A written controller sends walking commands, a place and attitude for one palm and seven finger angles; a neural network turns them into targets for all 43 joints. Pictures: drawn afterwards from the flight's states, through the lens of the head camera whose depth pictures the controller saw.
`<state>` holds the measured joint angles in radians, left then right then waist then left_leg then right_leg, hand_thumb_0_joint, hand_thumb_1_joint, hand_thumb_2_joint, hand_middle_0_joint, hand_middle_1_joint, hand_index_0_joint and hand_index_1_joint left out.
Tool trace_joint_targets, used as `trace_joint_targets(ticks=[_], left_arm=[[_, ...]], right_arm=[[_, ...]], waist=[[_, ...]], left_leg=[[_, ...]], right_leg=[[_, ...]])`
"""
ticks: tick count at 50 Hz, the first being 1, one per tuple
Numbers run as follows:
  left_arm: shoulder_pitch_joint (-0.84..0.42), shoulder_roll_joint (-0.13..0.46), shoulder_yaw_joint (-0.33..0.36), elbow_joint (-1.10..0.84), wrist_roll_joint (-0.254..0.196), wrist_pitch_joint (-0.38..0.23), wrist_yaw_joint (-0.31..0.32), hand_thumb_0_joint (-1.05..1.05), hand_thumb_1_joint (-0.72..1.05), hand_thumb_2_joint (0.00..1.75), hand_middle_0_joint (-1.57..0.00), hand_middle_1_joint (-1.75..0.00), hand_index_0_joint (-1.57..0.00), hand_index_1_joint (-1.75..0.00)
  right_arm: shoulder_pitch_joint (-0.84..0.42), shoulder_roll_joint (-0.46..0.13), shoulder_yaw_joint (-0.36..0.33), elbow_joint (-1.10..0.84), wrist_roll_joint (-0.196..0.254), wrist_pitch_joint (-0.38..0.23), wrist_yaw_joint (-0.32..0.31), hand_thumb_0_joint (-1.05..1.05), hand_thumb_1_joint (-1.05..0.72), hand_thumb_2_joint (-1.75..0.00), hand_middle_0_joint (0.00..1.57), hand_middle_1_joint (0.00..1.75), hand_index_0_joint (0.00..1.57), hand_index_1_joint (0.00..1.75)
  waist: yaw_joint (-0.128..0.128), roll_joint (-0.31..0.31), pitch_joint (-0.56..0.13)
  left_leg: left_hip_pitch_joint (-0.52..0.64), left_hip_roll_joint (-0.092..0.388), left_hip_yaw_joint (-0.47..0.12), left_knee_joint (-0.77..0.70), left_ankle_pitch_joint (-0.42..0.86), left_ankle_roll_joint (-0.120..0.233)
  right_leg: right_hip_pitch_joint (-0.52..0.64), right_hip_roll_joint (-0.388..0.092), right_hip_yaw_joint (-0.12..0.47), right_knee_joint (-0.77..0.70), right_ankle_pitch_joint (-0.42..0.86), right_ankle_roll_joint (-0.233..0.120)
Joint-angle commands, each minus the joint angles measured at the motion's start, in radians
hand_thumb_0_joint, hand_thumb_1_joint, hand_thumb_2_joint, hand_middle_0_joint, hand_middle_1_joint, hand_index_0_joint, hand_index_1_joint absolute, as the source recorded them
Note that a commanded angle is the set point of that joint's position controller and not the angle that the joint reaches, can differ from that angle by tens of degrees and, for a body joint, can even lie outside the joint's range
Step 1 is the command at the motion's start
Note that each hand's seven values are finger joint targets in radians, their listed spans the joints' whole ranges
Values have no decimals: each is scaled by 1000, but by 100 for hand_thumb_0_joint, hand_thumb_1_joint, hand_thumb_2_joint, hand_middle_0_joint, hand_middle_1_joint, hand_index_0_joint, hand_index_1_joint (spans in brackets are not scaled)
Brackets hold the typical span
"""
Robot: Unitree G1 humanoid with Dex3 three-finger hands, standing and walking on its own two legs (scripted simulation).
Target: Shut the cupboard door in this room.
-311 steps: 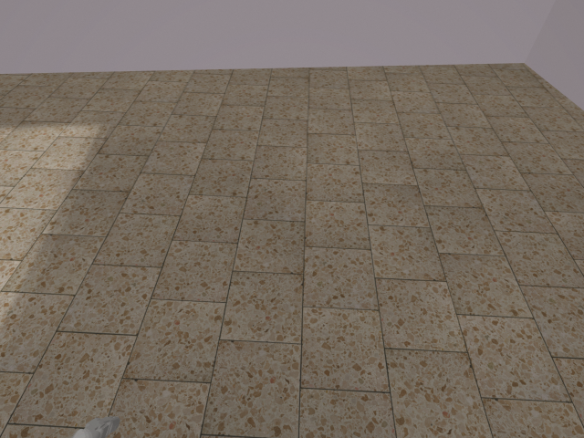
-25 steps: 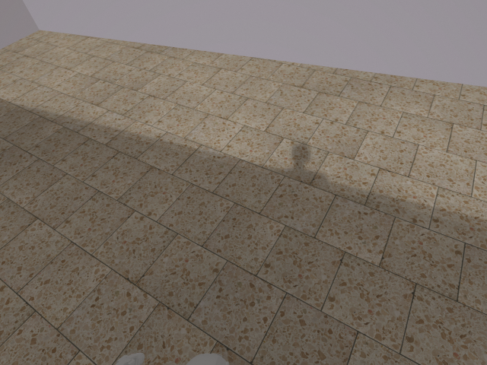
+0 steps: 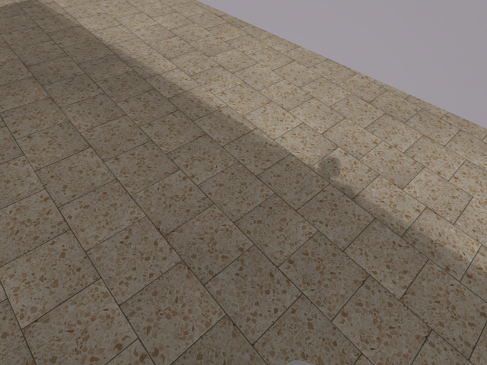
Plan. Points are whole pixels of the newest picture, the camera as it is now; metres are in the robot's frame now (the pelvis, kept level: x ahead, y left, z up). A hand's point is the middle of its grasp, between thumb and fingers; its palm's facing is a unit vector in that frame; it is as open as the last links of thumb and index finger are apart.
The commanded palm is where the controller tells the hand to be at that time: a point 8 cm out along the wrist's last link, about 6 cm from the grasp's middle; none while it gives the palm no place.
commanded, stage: turn or walk to find it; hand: left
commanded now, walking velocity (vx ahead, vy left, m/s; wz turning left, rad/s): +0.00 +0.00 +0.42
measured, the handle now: out of the picture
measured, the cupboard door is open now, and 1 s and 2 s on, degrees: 82 82 82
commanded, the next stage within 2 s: none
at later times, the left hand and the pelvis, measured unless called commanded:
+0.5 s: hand out of the picture +0.04 +0.16 -0.14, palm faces +0.21 -0.94 -0.28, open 7.3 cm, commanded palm none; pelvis -0.03 -0.05 +0.00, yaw +12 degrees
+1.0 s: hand out of the picture -0.13 +0.19 -0.18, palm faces +0.48 -0.84 -0.25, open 7.4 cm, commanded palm none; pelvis -0.06 -0.02 +0.00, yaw +25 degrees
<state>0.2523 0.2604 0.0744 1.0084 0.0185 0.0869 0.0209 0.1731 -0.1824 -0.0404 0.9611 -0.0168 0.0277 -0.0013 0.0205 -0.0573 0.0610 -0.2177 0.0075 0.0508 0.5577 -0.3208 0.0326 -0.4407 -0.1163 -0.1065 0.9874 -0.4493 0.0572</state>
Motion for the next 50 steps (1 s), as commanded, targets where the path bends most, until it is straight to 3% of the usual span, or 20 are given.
trace_joint_targets(ticks=[1,7,12,17,18,19,20,21,23,25,31,36,40,42,43,44,45,46,48,50], left_arm=[[-24,62,10,-81,1,-45,-12,0,90,90,-20,-30,-20,-30],[-73,53,3,-107,-3,-50,-2,0,90,90,-20,-30,-20,-30],[-126,33,-3,-141,-8,-52,2,0,90,90,-20,-30,-20,-30],[-33,35,-2,-126,-15,-69,5,0,90,90,-20,-30,-20,-30],[9,49,2,-118,-14,-76,8,0,90,90,-20,-30,-20,-30],[36,112,13,-116,-2,-89,14,0,90,90,-20,-30,-20,-30],[42,196,31,-123,10,-93,19,0,90,90,-20,-30,-20,-30],[33,190,24,-137,0,-86,20,0,90,90,-20,-30,-20,-30],[-100,129,18,-166,-3,-88,20,0,90,90,-20,-30,-20,-30],[-155,82,1,-179,-3,-93,16,0,90,90,-20,-30,-20,-30],[-21,85,2,-132,0,-102,16,0,90,90,-20,-30,-20,-30],[42,122,14,-102,12,-96,15,0,90,90,-20,-30,-20,-30],[45,153,25,-87,14,-89,12,0,90,90,-20,-30,-20,-30],[16,154,25,-83,6,-83,9,0,90,90,-20,-30,-20,-30],[6,138,23,-87,-3,-77,8,0,90,90,-20,-30,-20,-30],[19,90,14,-109,-10,-69,4,0,90,90,-20,-30,-20,-30],[-19,32,-8,-144,-8,-62,3,0,90,90,-20,-30,-20,-30],[-59,60,-5,-150,-2,-52,7,0,90,90,-20,-30,-20,-30],[-92,62,4,-127,0,-42,3,0,90,90,-20,-30,-20,-30],[-57,62,5,-107,-1,-50,-8,0,90,90,-20,-30,-20,-30]], right_arm=[[18,-200,-37,-49,0,-23,-26,0,-90,-90,20,30,20,30],[92,-202,-46,-36,-1,-26,-26,0,-90,-90,20,30,20,30],[96,-207,-55,-42,-10,-15,-22,0,-90,-90,20,30,20,30],[50,-207,-61,-58,-7,-7,-15,0,-90,-90,20,30,20,30],[40,-194,-60,-65,-1,-7,-12,0,-90,-90,20,30,20,30],[59,-143,-55,-70,10,-7,-6,0,-90,-90,20,30,20,30],[51,-89,-46,-99,8,-7,-4,0,-90,-90,20,30,20,30],[22,-148,-63,-99,-2,6,-5,0,-90,-90,20,30,20,30],[68,-146,-72,-50,-8,30,6,0,-90,-90,20,30,20,30],[117,-130,-68,-19,-11,35,15,0,-90,-90,20,30,20,30],[67,-123,-58,-21,-7,34,15,0,-90,-90,20,30,20,30],[-15,-104,-39,-42,1,24,12,0,-90,-90,20,30,20,30],[-6,-98,-28,-46,11,8,8,0,-90,-90,20,30,20,30],[41,-109,-30,-34,9,0,7,0,-90,-90,20,30,20,30],[79,-141,-36,-24,7,-8,8,0,-90,-90,20,30,20,30],[107,-225,-53,-29,0,-18,7,0,-90,-90,20,30,20,30],[143,-297,-70,-22,-1,-14,-1,0,-90,-90,20,30,20,30],[153,-298,-68,-13,-4,-6,-3,0,-90,-90,20,30,20,30],[68,-239,-51,-26,-7,-12,-22,0,-90,-90,20,30,20,30],[9,-215,-38,-48,-5,-18,-23,0,-90,-90,20,30,20,30]], waist=[[-18,206,-32],[-47,170,-75],[-63,190,-61],[-15,198,-111],[9,163,-130],[16,-2,-151],[28,-257,-116],[35,-164,-92],[-32,-104,-16],[-66,-70,12],[-14,-98,-19],[26,-120,-57],[23,-150,-104],[-14,-127,-117],[-43,-51,-138],[-55,191,-167],[-77,376,-131],[-88,268,-120],[-62,299,-44],[-32,233,-38]], left_leg=[[70,214,-220,-255,471,85],[169,228,-287,-228,568,127],[105,228,-372,-219,503,149],[-24,166,-388,-145,452,105],[-92,131,-364,-96,368,69],[-248,51,-286,28,164,8],[-403,-89,-115,260,-212,-61],[-352,-47,-149,445,-260,-56],[-335,-19,-163,620,-133,-61],[-331,3,-122,674,-35,-78],[-350,28,-86,593,-28,-115],[-272,34,-25,346,-134,-114],[-154,16,27,133,-124,-91],[-33,9,44,-36,27,-79],[92,35,17,-157,169,-65],[231,213,-216,-220,371,0],[236,390,-409,-229,703,117],[152,412,-348,-214,631,166],[90,308,-313,-233,557,134],[86,250,-242,-219,568,117]], right_leg=[[-116,7,76,153,88,24],[-114,19,93,52,57,42],[-27,47,93,-109,-10,28],[221,90,65,-434,148,6],[333,67,74,-570,246,2],[484,-80,215,-671,253,-36],[491,-329,463,-713,329,-148],[317,-378,444,-730,326,-216],[186,-261,328,-772,129,-183],[174,-187,179,-738,214,-145],[314,-197,111,-691,403,-166],[384,-233,82,-618,621,-198],[396,-248,61,-537,724,-195],[338,-223,10,-471,657,-141],[251,-197,-30,-384,552,-94],[65,-91,-81,-205,256,-28],[-104,-1,-51,-39,-202,21],[-58,-11,26,63,-198,2],[-104,-16,75,120,-77,8],[-97,-5,74,132,4,16]])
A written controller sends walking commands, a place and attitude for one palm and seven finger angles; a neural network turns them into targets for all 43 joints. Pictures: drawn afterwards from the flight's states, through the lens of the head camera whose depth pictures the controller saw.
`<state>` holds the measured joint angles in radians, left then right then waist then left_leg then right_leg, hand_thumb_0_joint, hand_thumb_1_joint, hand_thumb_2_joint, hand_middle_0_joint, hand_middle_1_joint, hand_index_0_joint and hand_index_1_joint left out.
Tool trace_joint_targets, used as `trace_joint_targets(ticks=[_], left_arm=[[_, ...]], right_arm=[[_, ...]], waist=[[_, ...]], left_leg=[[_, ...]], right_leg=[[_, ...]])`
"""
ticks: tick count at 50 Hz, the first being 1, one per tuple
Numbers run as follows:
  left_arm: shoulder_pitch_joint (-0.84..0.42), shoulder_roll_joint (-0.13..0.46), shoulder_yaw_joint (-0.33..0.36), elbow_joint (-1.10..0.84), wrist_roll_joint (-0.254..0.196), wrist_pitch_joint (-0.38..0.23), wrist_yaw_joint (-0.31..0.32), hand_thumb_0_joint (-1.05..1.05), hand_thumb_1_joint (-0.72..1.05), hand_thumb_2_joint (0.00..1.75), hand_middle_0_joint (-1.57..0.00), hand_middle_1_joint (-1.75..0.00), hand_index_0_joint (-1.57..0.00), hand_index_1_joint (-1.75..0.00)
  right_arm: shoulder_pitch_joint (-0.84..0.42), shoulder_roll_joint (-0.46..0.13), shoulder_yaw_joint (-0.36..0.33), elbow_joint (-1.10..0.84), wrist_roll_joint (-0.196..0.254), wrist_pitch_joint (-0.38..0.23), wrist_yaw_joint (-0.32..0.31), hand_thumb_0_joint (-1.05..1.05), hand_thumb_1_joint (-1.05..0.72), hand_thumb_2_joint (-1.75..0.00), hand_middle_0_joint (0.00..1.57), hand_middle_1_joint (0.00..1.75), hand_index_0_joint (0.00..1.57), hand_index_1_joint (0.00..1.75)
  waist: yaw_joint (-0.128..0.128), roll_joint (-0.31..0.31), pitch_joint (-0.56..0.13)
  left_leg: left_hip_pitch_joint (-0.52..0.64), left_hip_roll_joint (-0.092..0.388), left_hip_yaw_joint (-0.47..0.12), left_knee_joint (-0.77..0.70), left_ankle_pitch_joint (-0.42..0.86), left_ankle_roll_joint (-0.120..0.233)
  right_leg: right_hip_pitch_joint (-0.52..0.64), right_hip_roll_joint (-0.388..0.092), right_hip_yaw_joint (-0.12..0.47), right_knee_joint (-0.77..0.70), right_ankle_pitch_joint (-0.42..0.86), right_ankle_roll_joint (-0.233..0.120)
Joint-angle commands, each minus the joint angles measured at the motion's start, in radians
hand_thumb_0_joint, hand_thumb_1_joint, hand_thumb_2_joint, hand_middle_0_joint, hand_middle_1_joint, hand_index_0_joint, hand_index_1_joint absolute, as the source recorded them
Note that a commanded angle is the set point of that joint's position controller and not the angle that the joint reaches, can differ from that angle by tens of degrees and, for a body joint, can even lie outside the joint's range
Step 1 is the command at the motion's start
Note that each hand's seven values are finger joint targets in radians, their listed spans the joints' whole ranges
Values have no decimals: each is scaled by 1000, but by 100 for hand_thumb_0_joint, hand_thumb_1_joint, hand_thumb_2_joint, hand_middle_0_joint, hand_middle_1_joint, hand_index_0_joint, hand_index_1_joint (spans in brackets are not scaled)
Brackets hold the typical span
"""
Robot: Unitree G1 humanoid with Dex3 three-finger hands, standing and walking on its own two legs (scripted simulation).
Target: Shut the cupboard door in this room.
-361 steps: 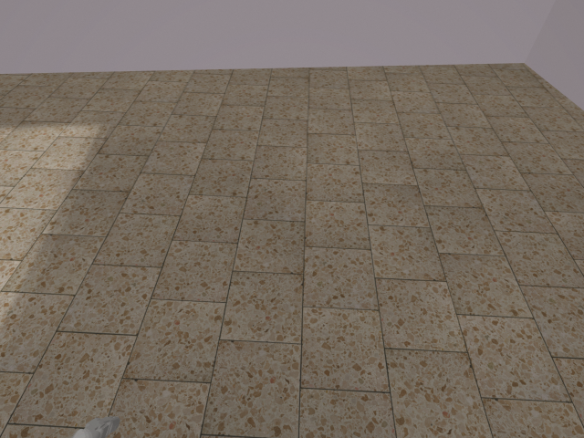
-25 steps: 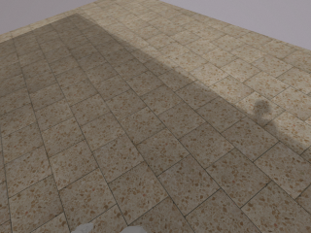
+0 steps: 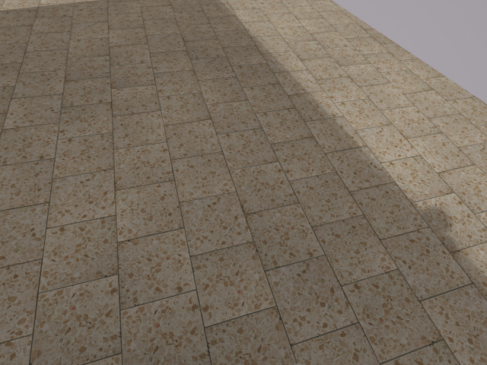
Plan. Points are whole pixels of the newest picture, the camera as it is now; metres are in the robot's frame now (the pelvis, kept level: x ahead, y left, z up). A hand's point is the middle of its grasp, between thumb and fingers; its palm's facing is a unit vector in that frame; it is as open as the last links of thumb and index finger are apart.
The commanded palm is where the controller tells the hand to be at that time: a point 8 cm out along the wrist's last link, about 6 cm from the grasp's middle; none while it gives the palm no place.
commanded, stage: turn or walk to find it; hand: left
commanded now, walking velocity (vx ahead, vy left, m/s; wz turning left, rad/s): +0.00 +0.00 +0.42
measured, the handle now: out of the picture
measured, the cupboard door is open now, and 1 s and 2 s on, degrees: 82 82 82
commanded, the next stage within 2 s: none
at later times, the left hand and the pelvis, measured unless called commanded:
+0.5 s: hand out of the picture +0.03 +0.15 -0.13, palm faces +0.22 -0.93 -0.29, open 7.3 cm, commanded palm none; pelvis -0.03 -0.06 +0.01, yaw +13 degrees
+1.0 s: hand out of the picture -0.16 +0.17 -0.18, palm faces +0.49 -0.84 -0.24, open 7.4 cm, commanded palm none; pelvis -0.09 -0.04 +0.00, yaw +26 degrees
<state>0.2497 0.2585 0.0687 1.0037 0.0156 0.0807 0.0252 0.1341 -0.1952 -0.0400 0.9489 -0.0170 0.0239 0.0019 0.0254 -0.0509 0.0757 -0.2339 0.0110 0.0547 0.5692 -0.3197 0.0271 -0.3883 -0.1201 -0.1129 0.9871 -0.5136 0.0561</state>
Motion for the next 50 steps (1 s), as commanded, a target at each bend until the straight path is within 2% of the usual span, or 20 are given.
trace_joint_targets(ticks=[1,9,13,16,17,18,19,21,23,25,30,37,39,41,42,43,44,45,46,50], left_arm=[[-42,63,8,-96,1,-46,-14,0,90,90,-20,-30,-20,-30],[-113,48,2,-141,-4,-48,-8,0,90,90,-20,-30,-20,-30],[-86,36,-1,-146,-11,-55,-5,0,90,90,-20,-30,-20,-30],[12,53,7,-123,-11,-70,-2,0,90,90,-20,-30,-20,-30],[50,99,16,-116,-2,-82,2,0,90,90,-20,-30,-20,-30],[61,195,35,-119,14,-91,11,0,90,90,-20,-30,-20,-30],[49,214,34,-136,6,-84,12,0,90,90,-20,-30,-20,-30],[-85,148,30,-165,3,-80,16,0,90,90,-20,-30,-20,-30],[-148,101,9,-180,2,-83,8,0,90,90,-20,-30,-20,-30],[-130,85,5,-175,2,-90,9,0,90,90,-20,-30,-20,-30],[-26,95,10,-134,7,-91,12,0,90,90,-20,-30,-20,-30],[47,151,30,-90,18,-82,9,0,90,90,-20,-30,-20,-30],[28,155,32,-80,17,-79,7,0,90,90,-20,-30,-20,-30],[6,145,31,-81,8,-72,4,0,90,90,-20,-30,-20,-30],[1,122,26,-88,-2,-64,1,0,90,90,-20,-30,-20,-30],[0,59,16,-116,-10,-56,-4,0,90,90,-20,-30,-20,-30],[-78,41,-2,-146,1,-46,-6,0,90,90,-20,-30,-20,-30],[-84,56,6,-150,2,-41,-9,0,90,90,-20,-30,-20,-30],[-97,48,11,-130,9,-32,-6,0,90,90,-20,-30,-20,-30],[-29,64,13,-81,3,-42,-18,0,90,90,-20,-30,-20,-30]], right_arm=[[48,-202,-39,-39,-3,-17,-26,0,-90,-90,20,30,20,30],[110,-211,-56,-42,-6,-13,-20,0,-90,-90,20,30,20,30],[77,-212,-62,-56,-11,-4,-16,0,-90,-90,20,30,20,30],[47,-196,-64,-69,-3,-1,-12,0,-90,-90,20,30,20,30],[55,-158,-61,-73,5,-1,-8,0,-90,-90,20,30,20,30],[71,-83,-47,-96,9,-2,-3,0,-90,-90,20,30,20,30],[44,-129,-60,-105,2,9,-6,0,-90,-90,20,30,20,30],[68,-140,-72,-61,-6,36,2,0,-90,-90,20,30,20,30],[127,-124,-70,-23,-12,40,14,0,-90,-90,20,30,20,30],[161,-112,-66,-7,-9,41,17,0,-90,-90,20,30,20,30],[101,-110,-59,-15,-8,42,16,0,-90,-90,20,30,20,30],[33,-83,-35,-33,7,20,10,0,-90,-90,20,30,20,30],[69,-84,-32,-28,12,12,6,0,-90,-90,20,30,20,30],[133,-92,-33,-10,9,3,5,0,-90,-90,20,30,20,30],[162,-132,-41,-3,7,-4,5,0,-90,-90,20,30,20,30],[174,-225,-63,-11,-3,-11,1,0,-90,-90,20,30,20,30],[188,-276,-70,-11,-3,-2,-4,0,-90,-90,20,30,20,30],[159,-269,-65,-16,-8,0,-7,0,-90,-90,20,30,20,30],[119,-232,-57,-16,-9,-7,-17,0,-90,-90,20,30,20,30],[42,-189,-37,-40,-1,-18,-26,0,-90,-90,20,30,20,30]], waist=[[-34,217,-68],[-67,201,-101],[-50,239,-108],[5,187,-134],[19,69,-161],[23,-229,-153],[34,-207,-128],[-19,-147,-27],[-62,-94,4],[-63,-103,-12],[-12,-108,-27],[36,-150,-104],[12,-152,-123],[-31,-100,-145],[-54,8,-151],[-67,289,-127],[-90,340,-82],[-76,246,-62],[-67,332,-32],[-23,214,-46]], left_leg=[[115,229,-228,-224,592,117],[150,228,-319,-208,570,148],[65,203,-355,-187,536,137],[-74,147,-347,-108,390,83],[-177,78,-288,-12,219,25],[-358,-70,-124,213,-143,-51],[-331,-53,-136,413,-275,-56],[-309,-15,-168,616,-163,-50],[-302,-2,-127,686,-49,-66],[-300,4,-105,682,1,-83],[-306,31,-81,558,-31,-104],[-177,27,5,213,-169,-88],[-111,23,23,102,-136,-79],[31,15,33,-93,40,-64],[148,58,-27,-181,132,-46],[214,284,-341,-269,244,44],[127,387,-409,-317,339,119],[51,395,-374,-319,256,158],[11,317,-340,-330,251,126],[79,219,-227,-268,424,107]], right_leg=[[-139,5,77,126,87,22],[-99,40,88,-60,58,35],[32,76,69,-242,78,19],[252,79,60,-516,290,9],[380,-17,145,-634,337,-11],[455,-279,416,-692,410,-111],[298,-389,453,-713,477,-203],[105,-290,348,-776,170,-194],[77,-197,196,-751,190,-142],[119,-168,124,-735,264,-128],[216,-207,119,-731,281,-158],[313,-260,94,-627,553,-206],[299,-265,72,-580,596,-192],[223,-229,1,-487,542,-126],[106,-184,-40,-387,415,-75],[-131,-53,-92,-189,105,-2],[-173,-11,-25,-40,-83,10],[-147,-22,30,37,-51,-1],[-164,-20,66,66,-2,5],[-163,9,77,124,130,19]])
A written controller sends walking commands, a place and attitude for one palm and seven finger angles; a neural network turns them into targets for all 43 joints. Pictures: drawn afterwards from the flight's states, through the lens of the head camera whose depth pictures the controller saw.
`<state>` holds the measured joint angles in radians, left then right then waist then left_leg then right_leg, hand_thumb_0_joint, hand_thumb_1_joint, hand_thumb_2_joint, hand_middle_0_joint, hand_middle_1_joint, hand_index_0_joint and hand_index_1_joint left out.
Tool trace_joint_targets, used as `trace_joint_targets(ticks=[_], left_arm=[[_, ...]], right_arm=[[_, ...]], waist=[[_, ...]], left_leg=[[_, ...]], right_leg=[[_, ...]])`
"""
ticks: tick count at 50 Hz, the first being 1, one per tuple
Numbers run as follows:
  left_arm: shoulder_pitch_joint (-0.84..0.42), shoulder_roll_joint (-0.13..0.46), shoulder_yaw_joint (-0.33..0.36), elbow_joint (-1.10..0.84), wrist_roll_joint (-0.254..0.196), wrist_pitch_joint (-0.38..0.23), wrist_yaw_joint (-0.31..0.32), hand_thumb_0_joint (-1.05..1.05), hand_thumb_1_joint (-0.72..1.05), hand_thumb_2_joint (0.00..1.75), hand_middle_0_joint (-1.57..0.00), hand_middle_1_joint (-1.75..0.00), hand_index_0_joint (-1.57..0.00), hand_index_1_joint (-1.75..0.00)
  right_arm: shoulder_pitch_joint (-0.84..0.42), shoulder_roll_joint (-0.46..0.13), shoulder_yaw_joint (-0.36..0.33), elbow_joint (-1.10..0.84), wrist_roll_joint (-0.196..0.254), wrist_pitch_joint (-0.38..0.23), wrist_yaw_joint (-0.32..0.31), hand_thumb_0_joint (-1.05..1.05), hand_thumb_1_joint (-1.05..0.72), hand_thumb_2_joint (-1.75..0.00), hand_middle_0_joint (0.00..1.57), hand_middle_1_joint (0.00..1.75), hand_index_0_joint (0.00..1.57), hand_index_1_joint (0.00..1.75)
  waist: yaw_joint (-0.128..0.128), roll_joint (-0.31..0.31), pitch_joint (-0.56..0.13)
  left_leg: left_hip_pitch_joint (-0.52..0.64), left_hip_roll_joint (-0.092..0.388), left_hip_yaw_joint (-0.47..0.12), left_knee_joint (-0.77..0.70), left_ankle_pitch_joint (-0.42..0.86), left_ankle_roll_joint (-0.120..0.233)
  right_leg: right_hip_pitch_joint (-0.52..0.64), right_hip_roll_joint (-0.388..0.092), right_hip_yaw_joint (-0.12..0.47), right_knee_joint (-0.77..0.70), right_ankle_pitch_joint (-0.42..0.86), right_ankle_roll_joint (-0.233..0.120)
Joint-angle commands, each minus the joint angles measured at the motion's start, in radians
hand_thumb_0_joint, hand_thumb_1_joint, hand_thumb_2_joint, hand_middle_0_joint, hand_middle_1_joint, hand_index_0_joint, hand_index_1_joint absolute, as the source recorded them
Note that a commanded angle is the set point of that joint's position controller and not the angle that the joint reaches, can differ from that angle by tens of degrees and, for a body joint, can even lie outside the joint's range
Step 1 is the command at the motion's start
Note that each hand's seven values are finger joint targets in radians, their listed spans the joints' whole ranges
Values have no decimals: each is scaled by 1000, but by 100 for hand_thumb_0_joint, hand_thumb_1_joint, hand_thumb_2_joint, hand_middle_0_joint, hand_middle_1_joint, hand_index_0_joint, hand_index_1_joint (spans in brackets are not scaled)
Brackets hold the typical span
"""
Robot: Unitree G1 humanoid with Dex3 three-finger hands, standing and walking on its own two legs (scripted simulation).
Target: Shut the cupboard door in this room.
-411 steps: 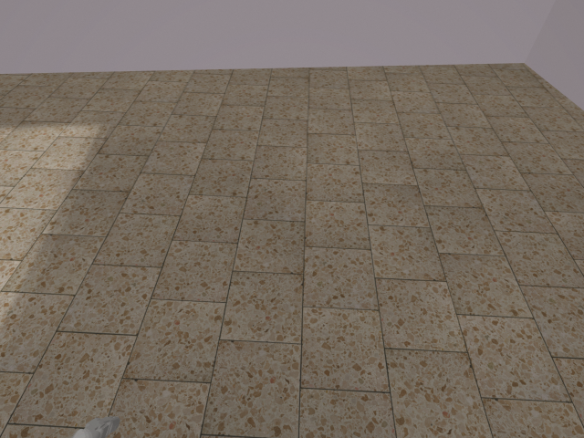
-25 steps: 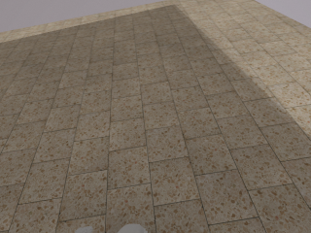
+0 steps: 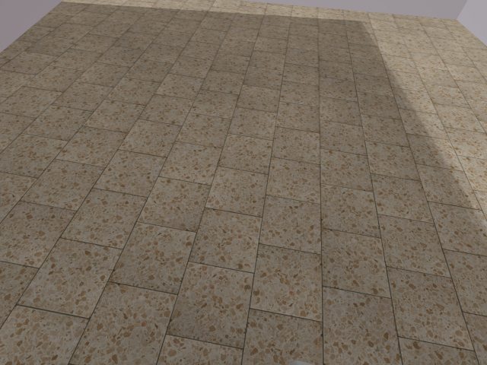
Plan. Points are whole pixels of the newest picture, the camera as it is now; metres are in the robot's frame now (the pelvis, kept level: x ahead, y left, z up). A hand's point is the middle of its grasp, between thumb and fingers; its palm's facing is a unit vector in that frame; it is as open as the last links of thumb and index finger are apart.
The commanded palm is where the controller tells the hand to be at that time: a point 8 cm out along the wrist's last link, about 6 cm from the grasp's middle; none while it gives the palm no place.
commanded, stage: turn or walk to find it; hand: left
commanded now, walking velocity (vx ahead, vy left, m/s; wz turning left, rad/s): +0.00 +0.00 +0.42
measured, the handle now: out of the picture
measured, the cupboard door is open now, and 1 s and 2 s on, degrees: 82 82 82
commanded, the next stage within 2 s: stand and wait in 1.70 s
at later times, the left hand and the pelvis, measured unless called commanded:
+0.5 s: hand out of the picture +0.00 +0.14 -0.14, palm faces +0.23 -0.93 -0.27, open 7.4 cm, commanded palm none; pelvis -0.04 -0.06 +0.01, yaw +13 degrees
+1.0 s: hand out of the picture -0.16 +0.20 -0.17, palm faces +0.47 -0.85 -0.22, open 7.4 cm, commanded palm none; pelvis -0.10 -0.01 +0.01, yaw +25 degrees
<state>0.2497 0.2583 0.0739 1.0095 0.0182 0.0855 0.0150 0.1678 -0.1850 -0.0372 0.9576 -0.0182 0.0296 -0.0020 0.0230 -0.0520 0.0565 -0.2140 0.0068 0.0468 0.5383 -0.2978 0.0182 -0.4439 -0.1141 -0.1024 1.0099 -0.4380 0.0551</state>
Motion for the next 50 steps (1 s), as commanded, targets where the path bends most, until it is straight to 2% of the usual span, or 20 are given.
trace_joint_targets(ticks=[1,9,13,14,15,16,18,19,21,29,33,35,38,39,40,41,42,43,46,50], left_arm=[[-31,63,6,-87,0,-49,-7,0,90,90,-20,-30,-20,-30],[-87,32,-7,-134,-12,-57,5,0,90,90,-20,-30,-20,-30],[36,44,-1,-105,-13,-74,8,0,90,90,-20,-30,-20,-30],[69,88,8,-100,-5,-86,12,0,90,90,-20,-30,-20,-30],[87,181,27,-102,11,-95,21,0,90,90,-20,-30,-20,-30],[78,208,26,-119,5,-90,21,0,90,90,-20,-30,-20,-30],[-53,143,24,-149,1,-90,25,0,90,90,-20,-30,-20,-30],[-92,121,13,-162,0,-86,24,0,90,90,-20,-30,-20,-30],[-114,90,0,-169,0,-95,19,0,90,90,-20,-30,-20,-30],[12,107,10,-121,8,-93,22,0,90,90,-20,-30,-20,-30],[39,146,19,-102,14,-87,20,0,90,90,-20,-30,-20,-30],[40,158,25,-95,16,-84,18,0,90,90,-20,-30,-20,-30],[-2,156,26,-91,6,-76,14,0,90,90,-20,-30,-20,-30],[-12,127,21,-97,-3,-69,12,0,90,90,-20,-30,-20,-30],[-5,63,9,-128,-12,-61,7,0,90,90,-20,-30,-20,-30],[-83,42,-8,-158,-2,-49,7,0,90,90,-20,-30,-20,-30],[-96,64,-1,-148,2,-38,6,0,90,90,-20,-30,-20,-30],[-106,58,3,-133,5,-33,6,0,90,90,-20,-30,-20,-30],[-48,67,8,-90,2,-41,-7,0,90,90,-20,-30,-20,-30],[-52,64,3,-87,-1,-48,-3,0,90,90,-20,-30,-20,-30]], right_arm=[[30,-202,-41,-48,1,-26,-22,0,-90,-90,20,30,20,30],[63,-215,-59,-48,-9,-12,-16,0,-90,-90,20,30,20,30],[9,-208,-65,-68,-1,-6,-9,0,-90,-90,20,30,20,30],[16,-171,-63,-72,7,-7,-4,0,-90,-90,20,30,20,30],[24,-97,-51,-96,12,-8,1,0,-90,-90,20,30,20,30],[-12,-131,-60,-112,4,1,-1,0,-90,-90,20,30,20,30],[15,-153,-74,-69,-4,24,8,0,-90,-90,20,30,20,30],[36,-146,-75,-53,-5,28,13,0,-90,-90,20,30,20,30],[94,-124,-69,-20,-7,33,21,0,-90,-90,20,30,20,30],[19,-120,-58,-29,-3,34,20,0,-90,-90,20,30,20,30],[-11,-104,-43,-39,5,20,17,0,-90,-90,20,30,20,30],[1,-98,-37,-42,11,12,14,0,-90,-90,20,30,20,30],[98,-106,-37,-18,11,-1,9,0,-90,-90,20,30,20,30],[137,-139,-43,-8,10,-11,12,0,-90,-90,20,30,20,30],[145,-235,-64,-17,0,-19,7,0,-90,-90,20,30,20,30],[161,-294,-75,-16,-2,-10,-2,0,-90,-90,20,30,20,30],[128,-275,-69,-14,-4,-7,-7,0,-90,-90,20,30,20,30],[85,-244,-60,-19,-5,-12,-16,0,-90,-90,20,30,20,30],[3,-200,-39,-44,-1,-20,-22,0,-90,-90,20,30,20,30],[62,-197,-44,-34,4,-29,-23,0,-90,-90,20,30,20,30]], waist=[[-27,194,-50],[-56,200,-59],[9,180,-106],[20,72,-125],[28,-207,-125],[43,-221,-94],[-10,-157,-13],[-37,-93,13],[-56,-85,6],[13,-108,-14],[35,-126,-64],[33,-141,-86],[-30,-112,-122],[-55,16,-141],[-65,304,-118],[-92,358,-63],[-78,260,-47],[-64,322,-11],[-18,229,3],[-35,167,-58]], left_leg=[[93,216,-221,-226,453,118],[63,231,-326,-177,486,156],[-79,157,-317,-82,363,91],[-183,91,-267,1,214,38],[-361,-51,-111,219,-108,-35],[-355,-52,-117,425,-296,-43],[-335,-8,-159,629,-188,-38],[-330,4,-139,668,-143,-43],[-316,7,-106,698,-52,-63],[-302,41,-53,498,-104,-93],[-225,39,-5,301,-181,-83],[-170,31,17,205,-194,-72],[3,21,41,-34,-9,-56],[124,59,-22,-162,95,-40],[206,289,-341,-255,221,48],[115,401,-432,-285,371,134],[57,390,-379,-285,307,153],[8,320,-334,-292,285,128],[28,226,-232,-256,343,105],[130,218,-245,-231,479,121]], right_leg=[[-107,10,69,93,59,24],[30,50,66,-209,-26,24],[290,72,38,-542,214,13],[412,-10,114,-653,262,-7],[497,-263,382,-713,327,-98],[352,-382,443,-737,392,-196],[182,-296,342,-790,141,-199],[159,-258,287,-776,142,-173],[173,-188,148,-752,201,-136],[298,-233,118,-747,222,-170],[350,-263,98,-688,377,-200],[352,-271,94,-650,446,-205],[274,-243,9,-540,419,-135],[174,-199,-40,-415,328,-82],[-75,-60,-97,-210,30,-2],[-134,-7,-28,-65,-176,15],[-109,-24,41,9,-128,3],[-113,-23,66,38,-72,7],[-114,1,70,107,58,19],[-120,12,82,85,80,37]])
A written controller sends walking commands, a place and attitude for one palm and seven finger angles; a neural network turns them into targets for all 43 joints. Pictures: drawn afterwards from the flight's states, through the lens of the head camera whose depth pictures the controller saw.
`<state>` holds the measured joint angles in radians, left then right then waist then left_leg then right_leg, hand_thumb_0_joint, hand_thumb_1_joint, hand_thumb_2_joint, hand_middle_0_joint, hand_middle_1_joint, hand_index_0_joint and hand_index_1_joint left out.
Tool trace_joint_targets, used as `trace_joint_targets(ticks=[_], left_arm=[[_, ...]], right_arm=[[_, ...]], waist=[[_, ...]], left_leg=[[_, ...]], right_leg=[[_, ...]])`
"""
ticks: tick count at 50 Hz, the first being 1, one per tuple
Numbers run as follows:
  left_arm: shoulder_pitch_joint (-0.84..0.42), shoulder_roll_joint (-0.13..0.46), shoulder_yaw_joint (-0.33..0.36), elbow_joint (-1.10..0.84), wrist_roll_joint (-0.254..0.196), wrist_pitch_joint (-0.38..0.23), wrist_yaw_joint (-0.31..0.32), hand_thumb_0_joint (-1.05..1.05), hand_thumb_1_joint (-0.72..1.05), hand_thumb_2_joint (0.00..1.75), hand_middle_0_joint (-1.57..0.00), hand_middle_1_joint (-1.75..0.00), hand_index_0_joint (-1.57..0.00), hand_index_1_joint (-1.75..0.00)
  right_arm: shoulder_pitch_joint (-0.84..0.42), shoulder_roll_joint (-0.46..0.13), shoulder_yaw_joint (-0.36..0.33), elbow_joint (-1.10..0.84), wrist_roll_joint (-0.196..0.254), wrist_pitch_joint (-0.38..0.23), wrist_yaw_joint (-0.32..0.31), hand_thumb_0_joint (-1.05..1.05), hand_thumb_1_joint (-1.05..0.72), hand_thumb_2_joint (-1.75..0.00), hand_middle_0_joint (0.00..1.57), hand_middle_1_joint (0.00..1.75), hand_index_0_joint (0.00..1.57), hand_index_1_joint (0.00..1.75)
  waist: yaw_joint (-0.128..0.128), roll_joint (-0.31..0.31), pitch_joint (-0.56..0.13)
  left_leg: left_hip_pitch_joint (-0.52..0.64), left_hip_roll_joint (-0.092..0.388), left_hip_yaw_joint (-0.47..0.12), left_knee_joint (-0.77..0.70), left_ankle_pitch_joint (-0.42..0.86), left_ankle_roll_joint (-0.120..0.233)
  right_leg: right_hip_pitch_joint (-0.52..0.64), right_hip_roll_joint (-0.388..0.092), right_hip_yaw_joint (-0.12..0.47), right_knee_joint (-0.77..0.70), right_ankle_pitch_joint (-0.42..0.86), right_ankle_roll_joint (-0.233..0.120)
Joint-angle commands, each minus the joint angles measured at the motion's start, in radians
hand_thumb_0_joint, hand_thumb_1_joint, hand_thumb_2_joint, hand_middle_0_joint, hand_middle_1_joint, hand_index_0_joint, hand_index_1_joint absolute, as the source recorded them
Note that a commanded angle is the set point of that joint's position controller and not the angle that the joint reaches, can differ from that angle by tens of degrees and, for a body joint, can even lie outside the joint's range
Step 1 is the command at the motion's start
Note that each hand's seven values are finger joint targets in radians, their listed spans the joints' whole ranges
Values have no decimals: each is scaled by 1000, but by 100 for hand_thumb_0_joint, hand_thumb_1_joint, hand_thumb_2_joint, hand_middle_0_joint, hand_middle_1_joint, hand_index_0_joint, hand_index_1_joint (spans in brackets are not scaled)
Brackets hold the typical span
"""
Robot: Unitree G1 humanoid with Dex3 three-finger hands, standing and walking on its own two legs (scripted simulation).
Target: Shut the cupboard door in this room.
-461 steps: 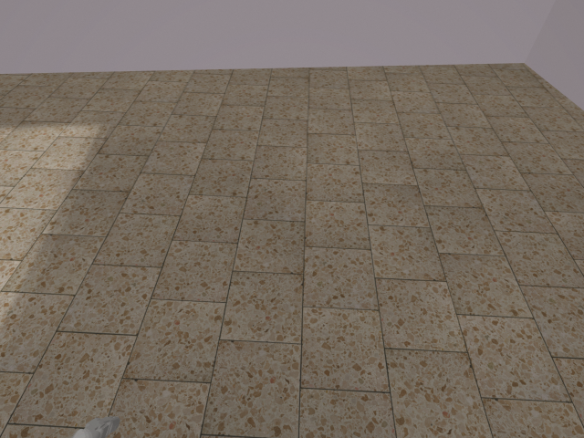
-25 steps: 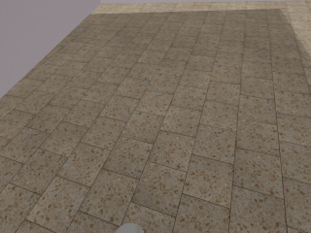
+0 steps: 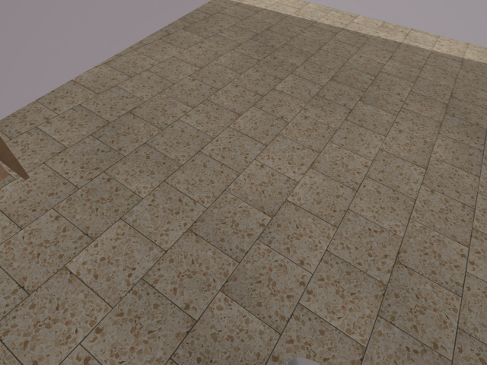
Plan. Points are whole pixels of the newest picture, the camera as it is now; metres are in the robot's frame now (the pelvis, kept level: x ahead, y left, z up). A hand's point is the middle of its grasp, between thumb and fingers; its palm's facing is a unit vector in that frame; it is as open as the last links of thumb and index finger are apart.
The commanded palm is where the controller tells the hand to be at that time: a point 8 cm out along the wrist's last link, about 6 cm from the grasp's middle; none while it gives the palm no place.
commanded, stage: turn or walk to find it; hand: left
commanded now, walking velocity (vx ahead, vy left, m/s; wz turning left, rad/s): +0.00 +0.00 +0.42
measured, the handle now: out of the picture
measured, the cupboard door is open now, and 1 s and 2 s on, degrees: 82 82 82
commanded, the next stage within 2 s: stand and wait in 0.70 s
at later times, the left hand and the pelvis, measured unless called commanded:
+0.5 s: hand out of the picture +0.02 +0.14 -0.14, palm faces +0.22 -0.94 -0.27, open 7.4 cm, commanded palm none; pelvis -0.04 -0.06 +0.00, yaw +13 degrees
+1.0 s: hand out of the picture -0.15 +0.18 -0.18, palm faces +0.43 -0.87 -0.23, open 7.4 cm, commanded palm none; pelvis -0.08 -0.02 +0.00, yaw +22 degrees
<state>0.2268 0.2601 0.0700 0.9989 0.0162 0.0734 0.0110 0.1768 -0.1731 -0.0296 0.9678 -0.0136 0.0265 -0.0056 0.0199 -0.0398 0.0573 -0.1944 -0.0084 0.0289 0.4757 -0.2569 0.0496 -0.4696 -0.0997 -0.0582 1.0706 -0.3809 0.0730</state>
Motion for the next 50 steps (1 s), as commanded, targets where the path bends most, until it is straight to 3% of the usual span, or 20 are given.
trace_joint_targets(ticks=[1,7,14,15,16,17,18,20,22,30,34,36,38,39,40,41,42,43,46,50], left_arm=[[-32,60,7,-83,1,-36,3,0,90,90,-20,-30,-20,-30],[-114,39,-2,-124,-5,-40,11,0,90,90,-20,-30,-20,-30],[-13,40,0,-111,-13,-54,15,0,90,90,-20,-30,-20,-30],[26,52,5,-102,-12,-61,18,0,90,90,-20,-30,-20,-30],[43,110,18,-99,0,-71,24,0,90,90,-20,-30,-20,-30],[52,190,32,-107,11,-75,29,0,90,90,-20,-30,-20,-30],[34,188,26,-127,2,-68,31,0,90,90,-20,-30,-20,-30],[-93,130,22,-154,-1,-68,33,0,90,90,-20,-30,-20,-30],[-139,88,4,-165,-2,-75,25,0,90,90,-20,-30,-20,-30],[-4,115,15,-119,11,-79,26,0,90,90,-20,-30,-20,-30],[64,146,27,-86,18,-76,20,0,90,90,-20,-30,-20,-30],[69,158,29,-76,17,-74,19,0,90,90,-20,-30,-20,-30],[36,145,25,-66,7,-71,19,0,90,90,-20,-30,-20,-30],[31,112,16,-71,-3,-65,18,0,90,90,-20,-30,-20,-30],[43,41,-1,-97,-10,-58,15,0,90,90,-20,-30,-20,-30],[-6,23,-18,-106,-4,-46,18,0,90,90,-20,-30,-20,-30],[-18,35,-14,-94,-2,-39,18,0,90,90,-20,-30,-20,-30],[-22,24,-15,-69,0,-33,19,0,90,90,-20,-30,-20,-30],[15,28,-16,-18,-3,-38,7,0,90,90,-20,-30,-20,-30],[24,7,-32,8,-4,-43,8,0,90,90,-20,-30,-20,-30]], right_arm=[[61,-211,-55,-43,-1,-25,-19,0,-90,-90,20,30,20,30],[105,-212,-67,-37,-10,-17,-17,0,-90,-90,20,30,20,30],[44,-211,-75,-59,-8,-5,-8,0,-90,-90,20,30,20,30],[35,-198,-75,-66,-4,-4,-6,0,-90,-90,20,30,20,30],[51,-149,-68,-72,4,-4,0,0,-90,-90,20,30,20,30],[42,-100,-59,-100,4,-4,2,0,-90,-90,20,30,20,30],[14,-155,-76,-101,-6,7,1,0,-90,-90,20,30,20,30],[50,-158,-87,-60,-13,36,11,0,-90,-90,20,30,20,30],[113,-137,-82,-24,-15,42,20,0,-90,-90,20,30,20,30],[31,-127,-67,-44,-8,36,22,0,-90,-90,20,30,20,30],[-27,-109,-49,-61,4,14,18,0,-90,-90,20,30,20,30],[5,-105,-42,-50,9,6,11,0,-90,-90,20,30,20,30],[78,-112,-39,-19,8,-7,7,0,-90,-90,20,30,20,30],[119,-150,-45,-8,7,-20,8,0,-90,-90,20,30,20,30],[130,-239,-63,-10,-3,-29,2,0,-90,-90,20,30,20,30],[137,-281,-68,-5,-3,-17,-7,0,-90,-90,20,30,20,30],[103,-259,-60,-6,-9,-14,-12,0,-90,-90,20,30,20,30],[66,-218,-46,-1,-9,-25,-24,0,-90,-90,20,30,20,30],[-3,-174,-26,-6,-6,-30,-31,0,-90,-90,20,30,20,30],[35,-169,-28,18,0,-37,-32,0,-90,-90,20,30,20,30]], waist=[[-35,148,-71],[-69,166,-74],[-11,179,-107],[11,143,-128],[16,-8,-139],[30,-257,-102],[34,-170,-78],[-27,-126,11],[-66,-95,34],[2,-126,-7],[42,-167,-69],[30,-173,-112],[-19,-133,-137],[-43,-6,-167],[-49,282,-159],[-68,316,-124],[-57,220,-91],[-45,303,-78],[-12,239,-23],[-22,172,-42]], left_leg=[[134,236,-234,-160,450,97],[132,253,-339,-133,471,134],[-67,179,-380,-74,342,87],[-136,142,-355,-33,247,50],[-294,63,-275,81,62,-9],[-439,-71,-100,312,-251,-75],[-389,-36,-122,506,-314,-72],[-354,1,-137,687,-206,-75],[-347,10,-97,761,-104,-93],[-325,55,-35,548,-150,-128],[-247,41,18,299,-237,-118],[-171,24,45,194,-199,-108],[0,19,49,-30,-4,-93],[142,81,-15,-143,134,-76],[252,317,-291,-163,401,5],[159,405,-326,-160,578,93],[93,397,-256,-154,538,121],[65,333,-228,-167,549,99],[64,256,-137,-145,574,87],[130,252,-118,-143,619,94]], right_leg=[[-97,-1,39,10,17,24],[-45,22,49,-154,-71,19],[266,73,22,-534,87,-14],[376,50,29,-666,171,-18],[517,-93,161,-756,138,-59],[520,-334,405,-809,175,-166],[345,-396,398,-830,184,-236],[178,-292,292,-874,-13,-205],[161,-205,136,-840,70,-158],[315,-238,74,-794,173,-193],[414,-261,62,-694,462,-220],[419,-258,40,-639,569,-209],[335,-218,-8,-557,529,-145],[240,-165,-58,-440,421,-93],[-9,-43,-112,-280,21,-24],[-19,-11,-42,-170,-233,-13],[15,-21,2,-99,-206,-24],[12,-19,40,-87,-158,-17],[15,-1,39,-63,-59,-16],[47,6,27,-173,-38,-7]])
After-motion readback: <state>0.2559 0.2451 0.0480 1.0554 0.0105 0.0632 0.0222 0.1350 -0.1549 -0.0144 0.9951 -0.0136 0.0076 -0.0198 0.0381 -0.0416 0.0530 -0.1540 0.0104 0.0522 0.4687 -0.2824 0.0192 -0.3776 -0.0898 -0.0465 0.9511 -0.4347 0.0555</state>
